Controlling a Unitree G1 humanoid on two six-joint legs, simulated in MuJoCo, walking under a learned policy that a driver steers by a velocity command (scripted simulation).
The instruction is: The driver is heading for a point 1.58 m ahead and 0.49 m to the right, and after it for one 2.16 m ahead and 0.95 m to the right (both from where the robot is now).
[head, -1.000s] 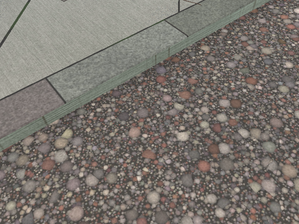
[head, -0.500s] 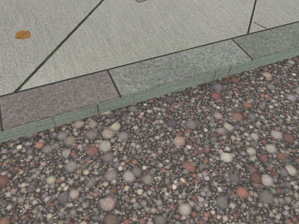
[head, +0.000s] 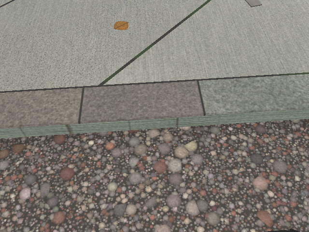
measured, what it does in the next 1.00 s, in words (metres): walks ahead: left foot, then right foot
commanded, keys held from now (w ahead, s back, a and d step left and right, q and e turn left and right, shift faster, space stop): w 0.76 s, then w+e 0.24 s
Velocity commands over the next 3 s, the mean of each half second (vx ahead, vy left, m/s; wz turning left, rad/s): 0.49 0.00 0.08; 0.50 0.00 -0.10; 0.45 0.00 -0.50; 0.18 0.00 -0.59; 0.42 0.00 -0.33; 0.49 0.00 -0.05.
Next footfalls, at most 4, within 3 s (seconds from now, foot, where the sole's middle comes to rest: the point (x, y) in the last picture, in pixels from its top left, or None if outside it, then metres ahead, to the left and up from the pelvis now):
0.04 left None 0.18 0.10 -0.77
0.60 right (193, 221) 0.51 -0.07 -0.77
1.10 left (154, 163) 0.77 0.12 -0.77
1.60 right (210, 141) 0.91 -0.15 -0.77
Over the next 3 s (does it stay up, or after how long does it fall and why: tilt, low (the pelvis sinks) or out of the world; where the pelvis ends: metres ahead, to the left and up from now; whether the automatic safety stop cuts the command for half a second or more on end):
stays up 1.25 -0.26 0.10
